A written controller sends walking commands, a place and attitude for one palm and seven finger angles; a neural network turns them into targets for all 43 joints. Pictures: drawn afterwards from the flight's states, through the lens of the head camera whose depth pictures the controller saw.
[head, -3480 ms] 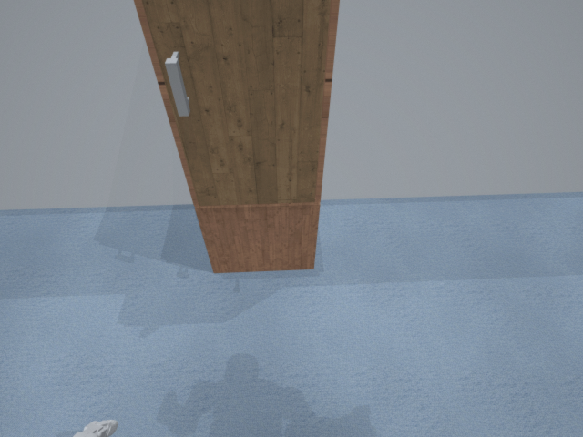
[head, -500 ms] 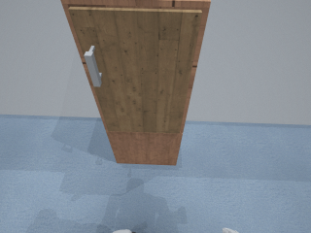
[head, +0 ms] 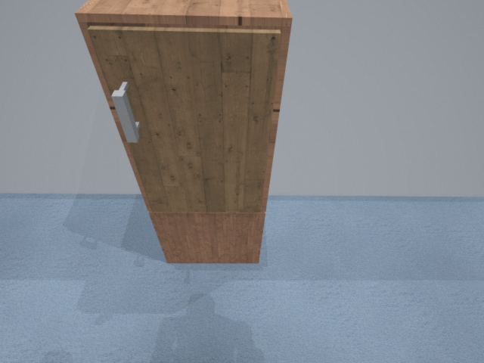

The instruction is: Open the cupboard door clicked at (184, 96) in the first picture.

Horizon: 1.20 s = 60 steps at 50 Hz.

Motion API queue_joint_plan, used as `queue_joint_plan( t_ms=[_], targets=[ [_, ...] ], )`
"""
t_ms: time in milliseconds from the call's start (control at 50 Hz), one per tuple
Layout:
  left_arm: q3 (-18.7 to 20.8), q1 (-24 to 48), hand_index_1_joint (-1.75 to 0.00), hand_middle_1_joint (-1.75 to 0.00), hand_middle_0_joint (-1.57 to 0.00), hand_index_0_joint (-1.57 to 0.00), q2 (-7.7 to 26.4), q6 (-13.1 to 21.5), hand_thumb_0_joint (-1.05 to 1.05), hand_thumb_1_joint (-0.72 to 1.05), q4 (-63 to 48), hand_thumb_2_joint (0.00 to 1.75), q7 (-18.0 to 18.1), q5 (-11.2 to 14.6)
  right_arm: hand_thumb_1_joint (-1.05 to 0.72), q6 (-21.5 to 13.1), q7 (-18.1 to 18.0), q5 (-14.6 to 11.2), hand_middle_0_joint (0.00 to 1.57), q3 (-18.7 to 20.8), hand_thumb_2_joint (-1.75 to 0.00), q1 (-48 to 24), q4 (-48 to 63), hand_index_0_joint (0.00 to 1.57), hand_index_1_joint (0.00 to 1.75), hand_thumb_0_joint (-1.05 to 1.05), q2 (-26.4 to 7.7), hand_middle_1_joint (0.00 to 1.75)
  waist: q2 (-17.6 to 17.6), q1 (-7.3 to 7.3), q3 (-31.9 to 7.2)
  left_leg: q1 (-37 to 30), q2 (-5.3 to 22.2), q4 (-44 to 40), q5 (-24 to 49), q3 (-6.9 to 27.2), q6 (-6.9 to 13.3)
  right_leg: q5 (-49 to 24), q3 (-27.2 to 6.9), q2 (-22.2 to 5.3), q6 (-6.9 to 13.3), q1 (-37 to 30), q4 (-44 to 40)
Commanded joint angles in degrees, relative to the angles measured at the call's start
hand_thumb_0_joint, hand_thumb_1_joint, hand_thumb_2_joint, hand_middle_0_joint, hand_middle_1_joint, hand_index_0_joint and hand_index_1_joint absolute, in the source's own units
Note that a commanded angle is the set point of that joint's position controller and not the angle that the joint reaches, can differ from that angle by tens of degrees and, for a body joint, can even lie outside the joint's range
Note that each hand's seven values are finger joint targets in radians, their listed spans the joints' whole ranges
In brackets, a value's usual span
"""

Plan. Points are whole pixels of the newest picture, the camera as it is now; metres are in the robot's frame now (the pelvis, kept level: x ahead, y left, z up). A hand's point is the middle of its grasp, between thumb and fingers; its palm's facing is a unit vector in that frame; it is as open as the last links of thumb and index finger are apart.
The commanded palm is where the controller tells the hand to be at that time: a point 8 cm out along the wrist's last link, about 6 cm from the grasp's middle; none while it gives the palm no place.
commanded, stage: look again from close up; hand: left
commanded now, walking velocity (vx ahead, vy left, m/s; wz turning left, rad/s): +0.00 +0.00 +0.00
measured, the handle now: (128, 112) +0.60 +0.29 +0.08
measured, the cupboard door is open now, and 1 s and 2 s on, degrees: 0 0 0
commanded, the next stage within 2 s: shuffle to correct the standing spot in 0.56 s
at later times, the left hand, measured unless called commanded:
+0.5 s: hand out of the picture +0.00 +0.23 -0.18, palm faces +0.03 -0.98 -0.19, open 7.3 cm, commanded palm none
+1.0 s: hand out of the picture -0.04 +0.20 -0.19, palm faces +0.07 -0.99 -0.15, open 7.4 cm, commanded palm none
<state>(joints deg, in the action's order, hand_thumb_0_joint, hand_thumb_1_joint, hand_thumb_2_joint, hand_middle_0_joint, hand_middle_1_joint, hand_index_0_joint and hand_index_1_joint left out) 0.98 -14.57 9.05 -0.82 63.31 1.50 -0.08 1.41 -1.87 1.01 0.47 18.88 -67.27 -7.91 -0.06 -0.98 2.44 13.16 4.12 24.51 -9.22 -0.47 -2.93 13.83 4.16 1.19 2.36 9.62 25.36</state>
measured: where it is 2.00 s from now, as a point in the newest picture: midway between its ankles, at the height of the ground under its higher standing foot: outside the picture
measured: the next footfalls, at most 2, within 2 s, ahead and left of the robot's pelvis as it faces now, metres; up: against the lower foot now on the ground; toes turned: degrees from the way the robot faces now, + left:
none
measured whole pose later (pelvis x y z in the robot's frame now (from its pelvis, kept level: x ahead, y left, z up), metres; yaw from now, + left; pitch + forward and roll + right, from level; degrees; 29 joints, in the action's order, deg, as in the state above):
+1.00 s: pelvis +0.01 +0.05 -0.01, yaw +0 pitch -2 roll +0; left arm 1.0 -25.3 7.9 0.5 62.1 0.8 -1.2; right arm -0.5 -0.3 1.1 0.2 20.3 -61.1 -8.7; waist -1.0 0.7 -0.4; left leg 16.8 -0.2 34.3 -15.9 -1.3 1.6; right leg 19.3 1.9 -2.4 -0.6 12.9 33.7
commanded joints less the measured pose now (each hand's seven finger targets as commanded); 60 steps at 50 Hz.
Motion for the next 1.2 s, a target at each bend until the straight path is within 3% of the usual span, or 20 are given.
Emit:
queue_joint_plan(
  t_ms=[0,60,80,100,120,140,180,220,260,380,640,740,880,960,1020,1060,1100,1140,1160,1180],
  targets=[
    [1.26,-3.40,-0.30,-0.30,-0.20,-0.20,5.62,0.85,0.00,0.90,-1.33,0.90,0.28,-0.28,-0.90,-1.28,-0.05,0.13,0.20,0.80,-0.90,2.25,2.27,0.20,0.30,0.00,-3.93,0.30,-0.64,1.15,3.54,0.29,0.79,-3.48,-3.89,1.33,2.65,9.60,-8.23,-7.20,-0.26,6.01,-10.44],
    [1.23,-3.91,-0.30,-0.30,-0.20,-0.20,4.88,0.89,0.00,0.90,-1.05,0.90,0.27,-0.24,-0.90,-1.43,-0.14,0.14,0.20,0.75,-0.90,2.72,2.20,0.20,0.30,0.00,-3.52,0.30,-0.30,1.12,4.00,0.68,0.78,-3.82,-4.10,1.48,2.78,8.89,-7.83,-7.02,-0.35,6.37,-9.89],
    [0.39,-10.03,-0.30,-0.30,-0.20,-0.20,5.82,3.06,0.00,0.90,0.18,0.90,2.65,-1.24,-0.90,-2.66,0.52,-0.17,0.20,0.59,-0.90,-5.03,6.44,0.20,0.30,0.00,-5.21,0.30,-1.17,4.33,4.14,5.51,0.12,10.52,-4.54,-0.88,0.96,-22.26,-13.95,-11.96,-2.32,3.93,-7.99],
    [0.61,-7.70,-0.30,-0.30,-0.20,-0.20,8.55,4.03,0.00,0.90,-0.52,0.90,2.46,-1.10,-0.90,-2.38,0.79,-0.72,0.20,0.24,-0.90,-2.50,9.18,0.20,0.30,0.00,-3.17,0.30,-3.38,0.33,-0.13,3.88,-0.16,10.51,-7.43,-0.38,1.17,-34.33,-14.14,-16.83,0.08,0.61,-6.51],
    [0.62,-6.43,-0.30,-0.30,-0.20,-0.20,7.72,4.19,0.00,0.90,-2.27,0.90,2.27,-1.06,-0.90,-2.65,0.63,-0.52,0.20,0.30,-0.90,2.29,8.97,0.20,0.30,0.00,-1.79,0.30,-3.88,-1.11,-8.37,1.54,-0.93,8.33,-9.42,-0.19,2.26,-31.50,-11.28,-15.41,2.30,-3.67,-2.59],
    [0.71,-4.56,-0.30,-0.30,-0.20,-0.20,7.51,3.96,0.00,0.90,-3.22,0.90,2.06,-0.93,-0.90,-2.89,0.62,-0.44,0.20,0.40,-0.90,3.03,8.43,0.20,0.30,0.00,-2.33,0.30,-5.05,-0.87,-9.58,0.27,-1.43,6.12,-4.41,-0.26,2.51,-27.27,-8.54,-12.76,2.23,-4.24,-0.68],
    [0.48,-4.75,-0.30,-0.30,-0.20,-0.20,5.82,3.24,0.00,0.90,-3.70,0.90,1.73,-0.49,-0.90,-3.04,0.42,-0.39,0.20,0.37,-0.90,2.93,8.30,0.20,0.30,0.00,-4.01,0.30,-1.92,-0.25,-4.74,-0.20,0.46,3.57,3.17,1.69,3.31,-12.33,-6.42,-8.76,0.89,1.13,-0.49],
    [0.24,-5.19,-0.30,-0.30,-0.20,-0.20,4.99,1.98,0.00,0.90,-4.08,0.90,1.47,-0.95,-0.90,-2.82,0.53,-0.07,0.20,0.34,-0.90,1.61,9.06,0.20,0.30,0.00,-4.61,0.30,4.65,0.59,3.40,4.52,1.60,1.14,0.59,4.11,3.98,1.62,-5.49,-6.21,0.31,6.03,-0.96],
    [0.15,-6.49,-0.30,-0.30,-0.20,-0.20,4.61,1.74,0.00,0.90,-4.18,0.90,1.18,-1.05,-0.90,-2.58,0.47,0.00,0.20,0.61,-0.90,1.14,10.06,0.20,0.30,0.00,-5.29,0.30,3.12,0.76,5.21,7.87,1.62,-1.66,-6.96,5.69,4.54,4.72,-5.43,-5.40,0.07,6.24,-0.98],
    [0.08,-8.29,-0.30,-0.30,-0.20,-0.20,4.30,1.41,0.00,0.90,-5.22,0.90,0.77,-1.27,-0.90,-2.73,0.52,0.11,0.20,1.11,-0.90,0.26,11.27,0.20,0.30,0.00,-7.78,0.30,4.76,1.38,2.93,9.27,2.79,-8.04,-16.48,9.33,5.81,2.72,-3.31,-4.79,-0.85,3.11,1.17],
    [-0.31,-10.00,-0.30,-0.30,-0.20,-0.20,5.30,1.85,0.00,0.90,-4.42,0.90,0.39,-1.31,-0.90,-2.68,0.82,-0.17,0.20,0.92,-0.90,-0.36,10.50,0.20,0.30,0.00,-8.46,0.30,1.56,1.13,1.69,6.53,1.61,-7.28,-14.12,7.35,5.39,1.83,-5.09,-6.25,-1.15,3.98,-2.37],
    [0.34,-12.08,-0.30,-0.30,-0.20,-0.20,5.22,1.66,0.00,0.90,-3.75,0.90,-0.16,-1.77,-0.90,-1.98,1.14,0.35,0.20,1.20,-0.90,-0.19,9.81,0.20,0.30,0.00,-8.81,0.30,1.71,1.61,4.03,9.33,1.14,-6.44,-26.29,7.14,6.19,16.84,-5.84,-5.66,-0.20,6.87,-1.94],
    [1.42,-13.21,-0.30,-0.30,-0.20,-0.20,6.51,2.55,0.00,0.90,-3.39,0.90,-0.42,-1.27,-0.90,-3.09,1.54,0.28,0.20,0.81,-0.90,1.20,9.78,0.20,0.30,0.00,-5.45,0.30,-4.40,1.44,5.07,9.15,-3.10,4.05,-17.60,0.89,5.52,20.80,-12.80,-10.04,3.10,8.26,-6.08],
    [1.88,-12.81,-0.30,-0.30,-0.20,-0.20,6.25,2.67,0.00,0.90,-3.49,0.90,-0.35,-1.37,-0.90,-3.70,1.68,0.18,0.20,0.76,-0.90,3.05,9.38,0.20,0.30,0.00,-4.80,0.30,-3.14,0.77,6.37,6.80,-3.07,3.76,-15.11,0.14,5.70,18.91,-11.13,-9.60,3.46,10.22,-3.81],
    [1.61,-11.68,-0.30,-0.30,-0.20,-0.20,3.65,2.68,0.00,0.90,-3.91,0.90,-0.59,-1.61,-0.90,-4.18,1.23,0.09,0.20,1.34,-0.90,6.93,7.72,0.20,0.30,0.00,-7.30,0.30,7.05,-0.35,6.46,1.96,3.59,-4.67,-18.39,10.12,8.64,14.05,-3.15,-4.11,1.49,14.69,7.23],
    [1.01,-8.84,-0.30,-0.30,-0.20,-0.20,1.14,3.31,0.00,0.90,-5.41,0.90,-0.80,-1.86,-0.90,-4.48,0.55,0.23,0.20,1.85,-0.90,10.24,6.97,0.20,0.30,0.00,-8.70,0.30,11.85,-1.24,6.31,-2.99,10.80,-10.74,-16.48,20.77,14.30,13.24,1.02,-1.63,0.46,21.32,18.38],
    [0.93,-6.72,-0.30,-0.30,-0.20,-0.20,0.62,3.92,0.00,0.90,-6.28,0.90,-1.13,-1.59,-0.90,-4.78,0.53,0.30,0.20,1.56,-0.90,9.53,7.05,0.20,0.30,0.00,-7.49,0.30,7.56,-0.60,4.91,-3.50,11.82,-8.95,-6.34,19.24,16.36,15.14,-0.42,-3.24,0.80,20.34,17.99],
    [1.19,-11.70,-0.30,-0.30,-0.20,-0.20,-0.61,4.37,0.00,0.90,-4.49,0.90,-1.25,-1.36,-0.90,-4.82,0.40,0.06,0.20,1.12,-0.90,4.75,7.93,0.20,0.30,0.00,-6.66,0.30,5.39,3.14,0.79,3.03,7.49,-2.25,2.06,9.95,13.20,6.22,0.44,-2.92,0.19,4.87,4.85],
    [1.49,-14.94,-0.30,-0.30,-0.20,-0.20,0.58,4.49,0.00,0.90,-3.11,0.90,-0.89,-1.30,-0.90,-4.88,0.35,-0.34,0.20,0.77,-0.90,2.92,8.47,0.20,0.30,0.00,-5.28,0.30,0.91,4.55,-0.69,8.95,3.39,3.33,2.64,4.62,10.00,-0.86,-3.55,-5.28,0.40,-4.24,0.48],
    [2.00,-17.97,-0.30,-0.30,-0.20,-0.20,3.83,4.65,0.00,0.90,-1.84,0.90,-0.19,-1.29,-0.90,-5.09,0.43,-0.69,0.20,0.28,-0.90,1.92,9.43,0.20,0.30,0.00,-3.03,0.30,-7.57,5.11,-1.14,16.33,-2.02,9.76,-4.99,-1.46,6.31,-11.06,-13.91,-13.93,2.74,-10.98,-2.81]
  ],
)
